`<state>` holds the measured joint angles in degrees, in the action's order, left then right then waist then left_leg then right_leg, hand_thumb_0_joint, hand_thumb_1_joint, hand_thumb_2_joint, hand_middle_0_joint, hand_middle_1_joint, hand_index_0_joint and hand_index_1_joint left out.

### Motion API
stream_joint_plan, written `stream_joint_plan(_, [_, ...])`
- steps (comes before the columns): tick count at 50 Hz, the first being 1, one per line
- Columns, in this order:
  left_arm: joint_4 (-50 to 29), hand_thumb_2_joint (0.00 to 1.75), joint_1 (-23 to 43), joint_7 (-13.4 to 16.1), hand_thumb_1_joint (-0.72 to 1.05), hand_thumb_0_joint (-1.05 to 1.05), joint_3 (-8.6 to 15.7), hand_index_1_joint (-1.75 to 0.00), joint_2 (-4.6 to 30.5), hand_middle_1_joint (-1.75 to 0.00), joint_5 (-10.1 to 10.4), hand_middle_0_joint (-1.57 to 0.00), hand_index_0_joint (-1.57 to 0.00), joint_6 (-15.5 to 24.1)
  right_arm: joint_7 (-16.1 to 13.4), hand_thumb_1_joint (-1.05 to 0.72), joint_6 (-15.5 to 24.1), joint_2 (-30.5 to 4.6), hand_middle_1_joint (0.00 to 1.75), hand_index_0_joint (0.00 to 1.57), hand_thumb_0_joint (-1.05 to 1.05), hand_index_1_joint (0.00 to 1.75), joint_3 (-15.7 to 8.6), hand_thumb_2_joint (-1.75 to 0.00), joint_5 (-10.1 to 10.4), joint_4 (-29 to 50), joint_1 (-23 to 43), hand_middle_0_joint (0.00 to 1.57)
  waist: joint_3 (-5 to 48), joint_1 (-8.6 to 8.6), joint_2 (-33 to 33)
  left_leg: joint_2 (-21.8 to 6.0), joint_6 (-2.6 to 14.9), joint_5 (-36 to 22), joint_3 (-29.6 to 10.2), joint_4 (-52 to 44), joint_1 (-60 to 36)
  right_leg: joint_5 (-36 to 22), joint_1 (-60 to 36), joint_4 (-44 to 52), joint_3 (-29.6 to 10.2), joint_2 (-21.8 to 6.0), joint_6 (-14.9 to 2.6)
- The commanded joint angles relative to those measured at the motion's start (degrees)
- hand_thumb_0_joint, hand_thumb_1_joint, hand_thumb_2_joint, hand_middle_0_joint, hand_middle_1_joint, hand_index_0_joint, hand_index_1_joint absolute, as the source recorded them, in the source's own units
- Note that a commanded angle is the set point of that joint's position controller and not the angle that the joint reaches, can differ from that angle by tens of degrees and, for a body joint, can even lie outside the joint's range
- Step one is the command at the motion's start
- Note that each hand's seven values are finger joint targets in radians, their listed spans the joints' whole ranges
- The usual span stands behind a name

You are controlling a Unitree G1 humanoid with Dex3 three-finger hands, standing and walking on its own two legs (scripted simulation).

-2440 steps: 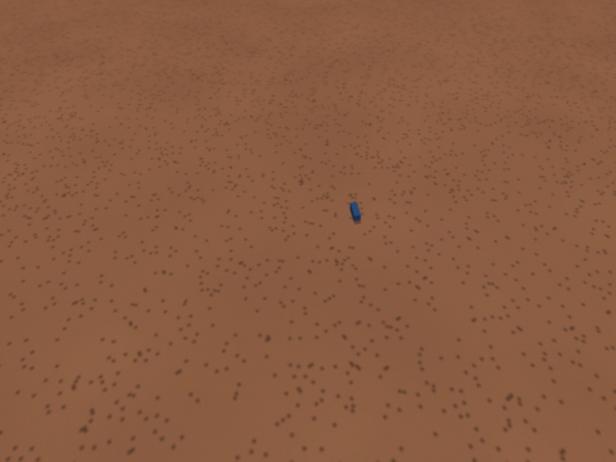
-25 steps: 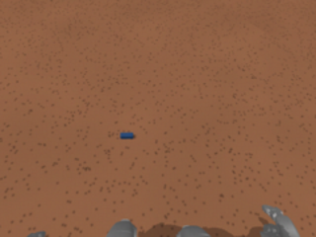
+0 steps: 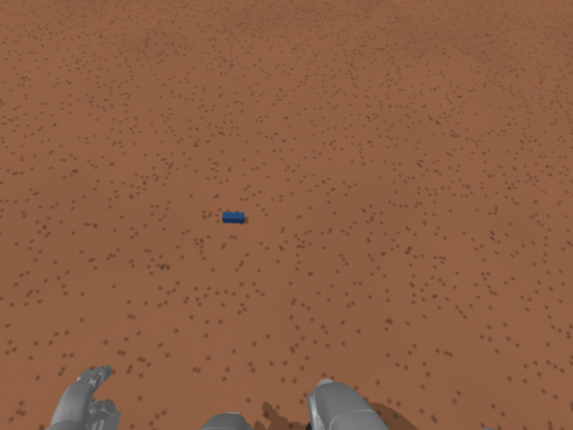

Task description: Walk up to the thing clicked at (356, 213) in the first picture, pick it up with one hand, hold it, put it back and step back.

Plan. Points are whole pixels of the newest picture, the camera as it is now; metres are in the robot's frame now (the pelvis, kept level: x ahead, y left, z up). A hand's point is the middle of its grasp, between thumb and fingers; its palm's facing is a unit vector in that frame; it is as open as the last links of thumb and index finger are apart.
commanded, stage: step back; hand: left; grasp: from above
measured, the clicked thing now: (233, 217) +0.91 +0.17 -0.74
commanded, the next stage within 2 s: stand in 1.52 s
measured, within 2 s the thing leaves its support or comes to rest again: neither
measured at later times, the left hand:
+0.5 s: hand out of the picture -0.12 +0.20 -0.12, palm faces -0.03 -0.90 -0.44, open 7.4 cm
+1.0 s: hand out of the picture -0.17 +0.20 -0.14, palm faces +0.06 -0.91 -0.42, open 7.4 cm
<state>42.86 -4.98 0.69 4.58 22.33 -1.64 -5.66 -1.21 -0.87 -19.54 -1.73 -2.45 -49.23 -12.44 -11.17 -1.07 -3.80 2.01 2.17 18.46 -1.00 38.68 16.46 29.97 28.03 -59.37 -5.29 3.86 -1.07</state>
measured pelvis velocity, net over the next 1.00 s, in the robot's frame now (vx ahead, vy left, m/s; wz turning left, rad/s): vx -0.20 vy -0.09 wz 0.05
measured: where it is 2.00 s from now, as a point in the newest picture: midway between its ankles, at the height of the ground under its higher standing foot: outside the picture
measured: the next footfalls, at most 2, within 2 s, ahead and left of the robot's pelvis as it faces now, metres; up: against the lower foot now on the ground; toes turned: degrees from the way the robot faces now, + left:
right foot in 0.30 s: -0.12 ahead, -0.19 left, +0.00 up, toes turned -3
left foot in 0.66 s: -0.18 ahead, +0.06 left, +0.00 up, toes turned +2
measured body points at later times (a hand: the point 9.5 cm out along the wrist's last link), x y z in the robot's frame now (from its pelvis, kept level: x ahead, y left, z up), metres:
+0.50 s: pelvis -0.17 -0.07 +0.01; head -0.15 -0.10 +0.45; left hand -0.12 +0.25 -0.09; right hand -0.09 -0.40 -0.12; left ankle -0.15 +0.09 -0.64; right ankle -0.16 -0.18 -0.72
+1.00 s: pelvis -0.20 -0.09 +0.00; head -0.19 -0.10 +0.45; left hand -0.17 +0.24 -0.11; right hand -0.12 -0.41 -0.13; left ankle -0.22 +0.05 -0.71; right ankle -0.15 -0.19 -0.72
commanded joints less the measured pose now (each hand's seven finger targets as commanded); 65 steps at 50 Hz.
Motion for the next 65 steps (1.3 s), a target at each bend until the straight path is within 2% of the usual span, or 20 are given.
stream_joint_plan(1, [-2.5, 0.9, -5.7, 0.3, 0.9, 0.0, 4.3, -0.3, 10.9, -0.3, 0.9, -0.2, -0.2, 1.0, -1.9, -0.9, 2.3, -16.8, 0.3, 0.2, 0.0, 0.3, -5.0, -0.9, -0.3, 7.2, 7.9, 0.2, 9.4, 4.32, 9.5, -16.0, 9.43, -22.2, -12.8, -17.3, 2.2, -3.0, 0.9, -19.7, -8.9, 2.7, 0.03])
stream_joint_plan(8, [-2.2, 0.9, -5.5, -0.2, 0.9, 0.0, 3.2, -0.3, 9.9, -0.3, 0.0, -0.2, -0.2, 2.4, -1.4, -0.9, 1.2, -16.7, 0.3, 0.2, 0.0, 0.3, -5.3, -0.9, 0.4, 6.5, 1.9, 0.2, 14.6, -1.0, 13.6, -15.9, 11.7, -18.4, -11.3, -13.7, -14.2, -1.0, 1.4, 1.3, -2.3, -1.0, 4.48])
stream_joint_plan(14, [5.9, 0.9, -17.8, -0.9, 0.9, 0.0, 3.7, -0.3, 10.0, -0.3, 0.3, -0.2, -0.2, 2.8, -0.6, -0.9, -1.2, -19.1, 0.3, 0.2, 0.0, 0.3, -5.3, -0.9, 0.4, 7.7, 7.1, 0.2, 17.3, 3.96, 16.5, -13.4, 6.74, -5.4, -6.3, -8.8, 2.8, -10.0, -21.3, 32.6, 7.6, -3.1, -0.55])
stream_joint_plan(15, [6.3, 0.9, -17.6, -0.8, 0.9, 0.0, 4.3, -0.3, 12.1, -0.3, -0.7, -0.2, -0.2, 3.0, -0.6, -0.9, -1.4, -16.2, 0.3, 0.2, 0.0, 0.3, -4.6, -0.9, 0.8, 8.0, 6.8, 0.2, 14.8, 3.99, 8.7, -8.8, 3.75, 4.0, -4.0, -2.4, 9.5, -8.2, -21.4, 34.7, 1.7, -5.4, -1.65])
stream_joint_plan(16, [4.6, 0.9, -16.5, -0.9, 0.9, 0.0, 5.7, -0.3, 17.8, -0.3, -1.6, -0.2, -0.2, 3.1, -0.9, -0.9, -1.1, -11.3, 0.3, 0.2, 0.0, 0.3, -3.3, -0.9, 1.2, 9.4, 6.6, 0.2, 10.7, 4.61, -8.7, 1.7, -0.61, 14.8, -1.0, 9.8, 22.1, 1.3, -17.1, 39.8, -18.4, -17.0, -5.54])
stream_joint_plan(17, [0.9, 0.9, -9.1, -0.5, 0.9, 0.0, 6.4, -0.3, 24.0, -0.3, -1.9, -0.2, -0.2, 2.8, -1.9, -0.9, -1.2, -13.4, 0.3, 0.2, 0.0, 0.3, -4.7, -0.9, 0.9, 10.3, 9.4, 0.2, 7.0, 6.64, -14.2, 2.7, -3.27, 17.5, -6.0, 21.2, 16.8, 6.7, 0.8, 47.6, -30.7, -28.7, -15.21])
stream_joint_plan(18, [-0.7, 0.9, -3.5, -0.1, 0.9, 0.0, 6.2, -0.3, 23.1, -0.3, -1.2, -0.2, -0.2, 3.2, -1.9, -0.9, -1.2, -16.6, 0.3, 0.2, 0.0, 0.3, -6.0, -0.9, 1.2, 8.7, 7.9, 0.2, 2.7, 3.96, -11.9, -0.5, -3.15, 14.9, -9.2, 27.2, 11.6, 11.0, 10.2, 50.0, -31.0, -30.2, -15.97])
stream_joint_plan(21, [-0.3, 0.9, 0.4, 0.4, 0.9, 0.0, 3.7, -0.3, 13.1, -0.3, -1.2, -0.2, -0.2, 4.7, -0.8, -0.9, -0.8, -13.7, 0.3, 0.2, 0.0, 0.3, -4.2, -0.9, 1.6, 4.0, 2.0, 0.2, 5.5, -0.51, -2.7, 4.7, -2.31, 5.6, -8.0, 29.9, 13.3, -14.5, -3.4, 36.5, -5.3, -14.6, -7.1])
stream_joint_plan(28, [1.6, 0.9, -8.8, 0.3, 0.9, 0.0, 5.3, -0.3, 15.7, -0.3, -1.5, -0.2, -0.2, 6.6, 0.5, -0.9, 1.0, -14.5, 0.3, 0.2, 0.0, 0.3, -4.1, -0.9, 0.4, 3.1, 3.5, 0.2, 10.6, 6.09, -7.4, -2.3, -4.01, 10.9, -4.4, 8.5, 15.9, 11.2, -23.0, 39.3, -14.7, -20.3, -10.34])
stream_joint_plan(33, [2.6, 0.9, -6.7, -0.6, 0.9, 0.0, 3.5, -0.3, 14.5, -0.3, -0.6, -0.2, -0.2, 5.9, 1.5, -0.9, 2.4, -12.8, 0.3, 0.2, 0.0, 0.3, -4.7, -0.9, 0.1, -2.3, -4.2, 0.2, 10.9, 1.44, -4.0, 0.2, -0.33, 3.8, 2.2, -19.5, -7.6, 2.4, -10.9, 32.8, -4.3, -16.3, -6.82])
stream_joint_plan(35, [1.4, 0.9, -5.4, -0.8, 0.9, 0.0, 1.2, -0.3, 7.1, -0.3, 0.5, -0.2, -0.2, 6.2, 1.2, -0.9, 3.1, -18.7, 0.3, 0.2, 0.0, 0.3, -6.4, -0.9, -0.7, -3.0, -6.6, 0.2, 10.9, -0.32, 17.7, -15.7, 6.0, 20.4, -28.4, -26.2, -17.5, 1.0, 9.3, 12.7, 6.9, -4.9, 0.56])
stream_joint_plan(36, [2.1, 0.9, -0.1, -0.5, 0.9, 0.0, 3.2, -0.3, 13.0, -0.3, 0.1, -0.2, -0.2, 6.4, 1.3, -0.9, 2.7, -23.4, 0.3, 0.2, 0.0, 0.3, -7.0, -0.9, -0.3, -2.3, -4.6, 0.2, 4.2, -2.09, 14.3, -22.4, 12.92, 36.1, -36.2, -29.6, -2.7, 2.2, 8.4, 7.5, 4.2, -6.6, 0.33])
stream_joint_plan(37, [2.6, 0.9, -0.4, -0.9, 0.9, 0.0, 3.7, -0.3, 15.2, -0.3, 0.0, -0.2, -0.2, 6.7, 1.3, -0.9, 2.8, -22.7, 0.3, 0.2, 0.0, 0.3, -7.1, -0.9, 0.2, -1.3, -0.2, 0.2, -0.2, 0.05, 12.5, -23.7, 13.66, 36.2, -33.8, -30.4, 5.5, 0.9, 3.2, 4.0, 2.5, -8.1, -0.31])
stream_joint_plan(40, [5.6, 0.9, -5.7, -1.9, 0.9, 0.0, 2.9, -0.3, 11.6, -0.3, 0.6, -0.2, -0.2, 7.6, 1.5, -0.9, 3.5, -15.8, 0.3, 0.2, 0.0, 0.3, -5.1, -0.9, -0.3, -0.5, 2.3, 0.2, 1.4, 1.96, 10.8, -13.8, 8.54, 17.5, -17.1, -25.1, -1.5, -5.5, 1.7, 11.7, 5.4, -6.3, -0.65])
stream_joint_plan(47, [11.1, 0.9, -15.8, -0.7, 0.9, 0.0, 3.6, -0.3, 11.0, -0.3, -0.3, -0.2, -0.2, 9.0, 2.0, -0.9, 1.4, -12.8, 0.3, 0.2, 0.0, 0.3, -4.4, -0.9, 0.3, -0.1, 2.2, 0.2, 9.4, 5.32, 6.9, -7.6, 3.96, 18.2, -5.3, -4.9, 12.1, -11.4, -27.9, 32.6, 8.2, -2.2, -0.23])
stream_joint_plan(49, [9.5, 0.9, -17.4, 0.1, 0.9, 0.0, 5.3, -0.3, 18.2, -0.3, -1.5, -0.2, -0.2, 10.0, 1.6, -0.9, 1.3, -8.5, 0.3, 0.2, 0.0, 0.3, -2.9, -0.9, 0.5, 1.8, 1.7, 0.2, 8.2, 6.21, -6.5, 2.2, -0.15, 15.6, -3.4, 18.9, 25.2, 11.8, -27.5, 47.5, -28.6, -24.1, -7.81])
stream_joint_plan(50, [7.8, 0.9, -12.2, 0.1, 0.9, 0.0, 5.4, -0.3, 20.3, -0.3, -1.3, -0.2, -0.2, 10.0, 1.0, -0.9, 1.4, -13.4, 0.3, 0.2, 0.0, 0.3, -4.4, -0.9, 0.3, 1.3, 2.5, 0.2, 4.9, 5.36, -1.4, -1.6, -0.4, 14.8, -8.8, 20.3, 21.5, 16.8, -17.6, 49.2, -33.9, -29.5, -13.18])
stream_joint_plan(54, [7.5, 0.9, -9.3, 0.4, 0.9, 0.0, 3.7, -0.3, 15.2, -0.3, 0.0, -0.2, -0.2, 11.3, 1.5, -0.9, 2.3, -13.9, 0.3, 0.2, 0.0, 0.3, -4.7, -0.9, 0.9, -1.8, -0.2, 0.2, 6.3, 2.36, 1.7, -4.4, -1.2, 6.6, -9.1, 17.6, 15.6, -13.7, -17.7, 41.7, -13.4, -21.2, -10.19])
stream_joint_plan(61, [7.4, 0.9, -5.6, 0.7, 0.9, 0.0, 2.1, -0.3, 14.4, -0.3, 0.6, -0.2, -0.2, 10.1, 1.6, -0.9, 1.6, -10.6, 0.3, 0.2, 0.0, 0.3, -3.9, -0.9, 1.2, -2.7, 0.8, 0.2, 10.8, 1.81, -5.9, -3.7, -2.36, -0.9, 2.7, -0.5, 0.4, -41.1, -12.2, 30.6, 0.9, -17.5, -7.63])
stream_joint_plan(65, [7.3, 0.9, -6.9, 0.8, 0.9, 0.0, 0.3, -0.3, 11.2, -0.3, 1.3, -0.2, -0.2, 8.3, 0.6, -0.9, 2.1, -13.6, 0.3, 0.2, 0.0, 0.3, -4.5, -0.9, 0.8, -4.5, 0.9, 0.2, 13.6, 1.15, 1.4, -6.5, 0.84, -18.5, -1.3, -8.3, -8.4, -31.8, -7.7, 21.2, 3.6, -12.2, -2.61])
